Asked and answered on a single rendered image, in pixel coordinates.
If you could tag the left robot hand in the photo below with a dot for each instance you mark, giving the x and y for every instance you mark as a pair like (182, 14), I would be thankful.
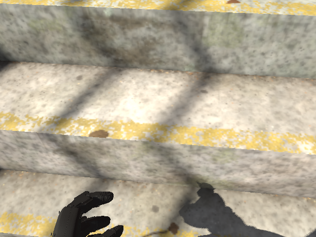
(71, 223)

